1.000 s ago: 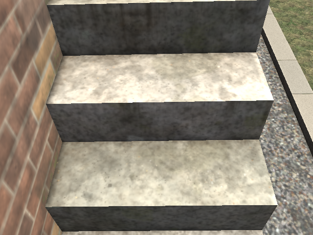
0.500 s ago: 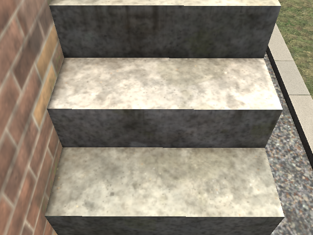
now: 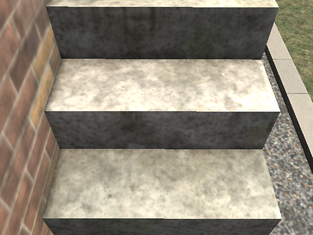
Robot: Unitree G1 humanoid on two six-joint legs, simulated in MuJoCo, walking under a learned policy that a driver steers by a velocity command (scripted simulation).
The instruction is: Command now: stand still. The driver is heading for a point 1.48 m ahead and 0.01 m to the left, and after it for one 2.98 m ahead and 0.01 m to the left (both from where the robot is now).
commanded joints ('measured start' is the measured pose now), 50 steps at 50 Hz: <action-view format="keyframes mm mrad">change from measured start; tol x16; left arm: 1 43 92 13 -14 0 -6 0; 34 121 77 23 11 27 -10 35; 40 326 89 50 53 28 -52 79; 44 811 247 92 208 109 -12 63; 50 193 80 11 46 182 -15 2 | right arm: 1 76 -50 2 -26 0 -4 12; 36 194 -106 -15 73 -33 25 -32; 44 44 12 9 18 -20 -21 -7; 47 -317 -8 16 -178 -21 -15 -2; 50 -262 29 42 -310 4 18 -24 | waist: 1 2 15 8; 37 4 107 81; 43 225 -251 80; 50 -163 32 98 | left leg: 1 -46 10 -4 -105 104 74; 27 -44 16 8 -133 128 70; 33 -96 111 -135 -252 -404 193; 37 -70 227 -270 -290 -320 294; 41 -327 -20 72 271 -100 157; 44 -1192 -140 -186 1919 -252 146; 45 -1366 -145 -167 2085 -247 199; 47 -1487 -99 -124 2067 -448 296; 50 -793 29 116 1363 -229 297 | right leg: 1 54 -22 51 -102 231 -29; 27 89 -14 40 -130 247 -22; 34 -21 -2 57 -86 -214 -92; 40 161 -62 163 -118 175 -196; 43 534 -472 786 -289 600 -528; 45 643 -445 606 -199 584 -380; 46 655 -457 536 -184 846 -363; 50 -216 -190 51 -501 532 -180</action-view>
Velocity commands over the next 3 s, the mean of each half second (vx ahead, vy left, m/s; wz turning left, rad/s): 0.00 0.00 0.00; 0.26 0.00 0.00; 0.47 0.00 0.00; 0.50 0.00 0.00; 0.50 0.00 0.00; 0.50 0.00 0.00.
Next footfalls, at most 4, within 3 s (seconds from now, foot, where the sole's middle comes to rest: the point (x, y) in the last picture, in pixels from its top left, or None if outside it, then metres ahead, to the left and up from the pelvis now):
1.12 left None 0.28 0.09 -0.57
1.64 right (180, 181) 0.53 -0.05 -0.38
2.12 left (104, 83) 0.78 0.20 -0.18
2.70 right None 1.03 -0.08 0.01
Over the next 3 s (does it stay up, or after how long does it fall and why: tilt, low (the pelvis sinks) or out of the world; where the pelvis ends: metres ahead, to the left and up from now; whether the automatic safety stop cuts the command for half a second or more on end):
stays up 0.99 -0.02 0.76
